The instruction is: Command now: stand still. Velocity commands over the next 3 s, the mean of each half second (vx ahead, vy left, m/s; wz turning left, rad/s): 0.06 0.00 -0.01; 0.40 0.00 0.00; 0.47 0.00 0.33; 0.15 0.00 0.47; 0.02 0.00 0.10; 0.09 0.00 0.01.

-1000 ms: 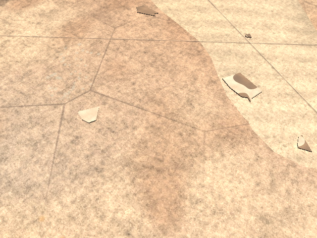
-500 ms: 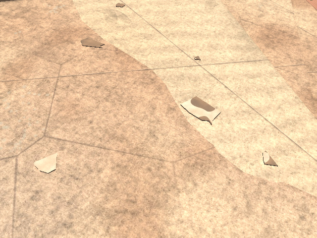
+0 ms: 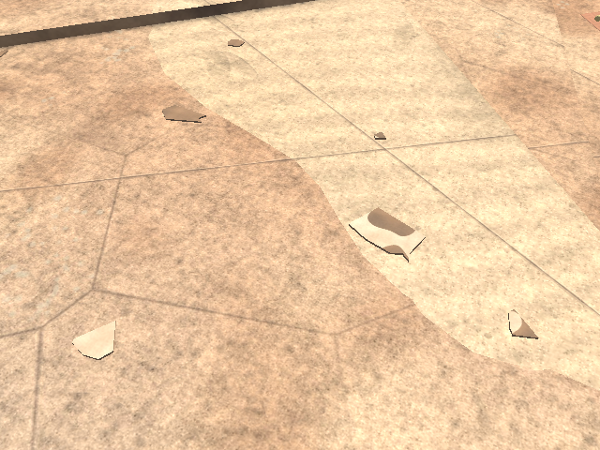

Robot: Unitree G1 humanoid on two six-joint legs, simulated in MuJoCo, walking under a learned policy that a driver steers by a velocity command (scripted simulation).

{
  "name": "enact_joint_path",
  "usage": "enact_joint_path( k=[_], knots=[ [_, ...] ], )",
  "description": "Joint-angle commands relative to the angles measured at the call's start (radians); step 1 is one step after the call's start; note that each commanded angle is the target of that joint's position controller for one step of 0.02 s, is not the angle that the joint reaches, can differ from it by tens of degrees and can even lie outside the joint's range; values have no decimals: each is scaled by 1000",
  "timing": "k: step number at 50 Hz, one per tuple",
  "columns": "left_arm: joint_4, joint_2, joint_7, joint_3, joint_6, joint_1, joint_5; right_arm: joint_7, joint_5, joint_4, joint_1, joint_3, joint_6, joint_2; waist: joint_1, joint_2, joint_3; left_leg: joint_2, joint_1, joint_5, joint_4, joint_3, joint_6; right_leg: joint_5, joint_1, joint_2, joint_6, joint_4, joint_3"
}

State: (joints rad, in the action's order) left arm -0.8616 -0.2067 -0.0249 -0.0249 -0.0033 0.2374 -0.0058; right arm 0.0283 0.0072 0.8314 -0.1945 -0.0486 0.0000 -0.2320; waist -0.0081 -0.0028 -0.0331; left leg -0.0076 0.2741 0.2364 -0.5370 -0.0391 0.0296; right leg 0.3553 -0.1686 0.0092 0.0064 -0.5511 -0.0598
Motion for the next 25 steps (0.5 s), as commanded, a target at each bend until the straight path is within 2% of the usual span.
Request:
enact_joint_path(
  k=[1, 16, 17, 18, 19, 20, 21, 22, 23, 24, 25],
  knots=[
    [22, -110, -3, -26, -12, 22, 2, 8, -2, -26, 5, -25, 7, -99, 2, 6, 30, -24, -119, -215, 47, -23, -19, -210, -99, -38, -19, 123, -36],
    [-99, -99, -10, -21, -13, 53, 3, 21, -6, 120, -2, -24, -6, -91, 2, 8, 0, -18, -126, -184, 78, -15, -19, -187, -88, -23, -16, 160, -10],
    [-115, -93, -11, -20, -12, 75, 4, 22, -6, 137, -17, -21, -7, -79, 4, 16, 19, -1, -132, -84, 73, 4, -19, -81, -81, -17, -21, 175, -7],
    [-123, -108, -14, -25, -8, 85, 10, 23, -11, 147, -18, -22, -9, -78, 9, 35, 0, 30, -103, 77, 41, 36, -23, 91, -94, -17, -42, 193, -18],
    [-119, -138, -17, -34, -6, 86, 16, 23, -16, 148, -10, -23, -6, -80, 16, 72, -35, 58, -40, 230, -7, 66, -28, 276, -114, -41, -75, 221, -64],
    [-115, -163, -18, -40, -9, 102, 21, 21, -18, 138, 15, -22, 3, -79, 33, 110, -78, 67, 43, 292, -68, 81, -33, 423, -122, -97, -116, 275, -148],
    [-116, -196, -19, -50, -17, 124, 27, 14, -23, 123, 47, -18, 21, -65, 48, 169, -116, 65, 120, 254, -160, 98, -36, 508, -109, -187, -167, 344, -272],
    [-117, -221, -18, -60, -28, 122, 33, 5, -29, 111, 66, -13, 41, -51, 51, 204, -158, 25, 155, 199, -234, 69, -50, 512, -130, -272, -218, 389, -385],
    [-111, -213, -17, -59, -39, 100, 34, -5, -36, 109, 61, -13, 59, -54, 37, 201, -180, -8, 190, 196, -253, 43, -68, 457, -122, -306, -239, 399, -420],
    [-104, -195, -15, -56, -47, 74, 35, -15, -42, 113, 44, -13, 74, -55, 18, 194, -185, -25, 191, 220, -210, 37, -87, 382, -102, -304, -232, 380, -397],
    [-96, -184, -11, -53, -49, 41, 41, -23, -46, 129, 0, -14, 86, -53, -14, 176, -169, -25, 108, 206, -98, 50, -104, 317, -113, -274, -204, 345, -334]
  ],
)
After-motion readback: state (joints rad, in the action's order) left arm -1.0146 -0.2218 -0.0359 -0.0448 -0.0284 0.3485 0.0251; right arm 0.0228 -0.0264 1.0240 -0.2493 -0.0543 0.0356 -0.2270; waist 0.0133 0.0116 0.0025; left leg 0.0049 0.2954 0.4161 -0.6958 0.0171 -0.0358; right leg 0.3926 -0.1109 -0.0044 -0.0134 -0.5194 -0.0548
